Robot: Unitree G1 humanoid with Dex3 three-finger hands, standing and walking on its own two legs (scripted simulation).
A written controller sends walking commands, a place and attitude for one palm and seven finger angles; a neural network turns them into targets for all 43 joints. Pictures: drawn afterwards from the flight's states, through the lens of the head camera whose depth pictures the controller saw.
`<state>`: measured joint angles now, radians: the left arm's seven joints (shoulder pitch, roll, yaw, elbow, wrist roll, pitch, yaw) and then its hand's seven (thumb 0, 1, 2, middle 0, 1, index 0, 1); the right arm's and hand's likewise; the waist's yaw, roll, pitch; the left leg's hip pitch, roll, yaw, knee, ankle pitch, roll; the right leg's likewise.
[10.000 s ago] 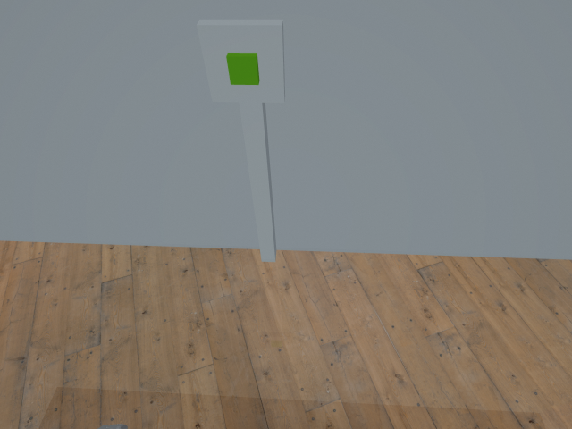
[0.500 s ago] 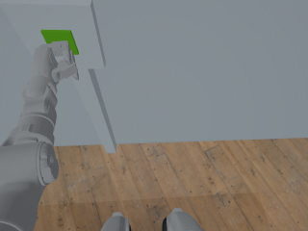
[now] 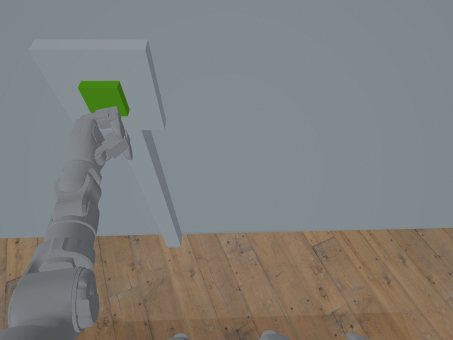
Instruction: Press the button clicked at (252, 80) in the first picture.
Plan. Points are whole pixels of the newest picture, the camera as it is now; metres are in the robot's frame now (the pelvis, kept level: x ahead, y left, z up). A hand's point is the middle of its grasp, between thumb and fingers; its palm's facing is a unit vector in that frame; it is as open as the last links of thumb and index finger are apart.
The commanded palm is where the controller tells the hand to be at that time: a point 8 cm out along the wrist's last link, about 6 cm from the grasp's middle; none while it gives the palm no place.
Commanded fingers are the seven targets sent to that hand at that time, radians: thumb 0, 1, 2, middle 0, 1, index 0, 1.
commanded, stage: pull the fist back off the button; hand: left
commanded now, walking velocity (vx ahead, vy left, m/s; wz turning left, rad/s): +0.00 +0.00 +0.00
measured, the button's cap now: (105, 98) +0.51 +0.22 +0.14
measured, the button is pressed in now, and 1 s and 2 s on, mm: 0 0 0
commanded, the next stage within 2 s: draw the hand back to the body in 0.38 s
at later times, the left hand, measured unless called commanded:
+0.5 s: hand (113, 167) +0.38 +0.18 +0.10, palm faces +0.03 -1.00 -0.01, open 3.1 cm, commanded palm +0.34 +0.24 +0.11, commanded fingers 0.00 0.90 0.90 -1.30 -1.50 -1.30 -1.50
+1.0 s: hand (78, 206) +0.28 +0.20 +0.15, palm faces +0.04 -1.00 -0.03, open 3.1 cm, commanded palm +0.25 +0.25 +0.15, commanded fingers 0.00 0.90 0.90 -1.30 -1.50 -1.30 -1.50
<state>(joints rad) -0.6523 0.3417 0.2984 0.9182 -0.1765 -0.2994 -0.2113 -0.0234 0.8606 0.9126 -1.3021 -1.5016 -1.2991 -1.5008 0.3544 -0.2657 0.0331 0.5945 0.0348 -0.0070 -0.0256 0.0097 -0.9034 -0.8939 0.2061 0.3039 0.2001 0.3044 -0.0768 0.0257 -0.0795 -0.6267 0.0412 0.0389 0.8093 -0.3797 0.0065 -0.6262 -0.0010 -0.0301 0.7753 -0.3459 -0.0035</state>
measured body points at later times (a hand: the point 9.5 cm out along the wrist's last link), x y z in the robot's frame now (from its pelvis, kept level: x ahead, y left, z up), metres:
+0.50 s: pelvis +0.02 -0.01 +0.01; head +0.05 -0.02 +0.46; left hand +0.37 +0.24 +0.10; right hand +0.18 -0.25 -0.09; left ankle +0.01 +0.11 -0.70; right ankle +0.02 -0.12 -0.70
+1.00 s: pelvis +0.01 -0.01 +0.02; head +0.00 -0.03 +0.47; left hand +0.27 +0.25 +0.15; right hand +0.19 -0.24 -0.06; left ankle +0.01 +0.11 -0.70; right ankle +0.02 -0.12 -0.70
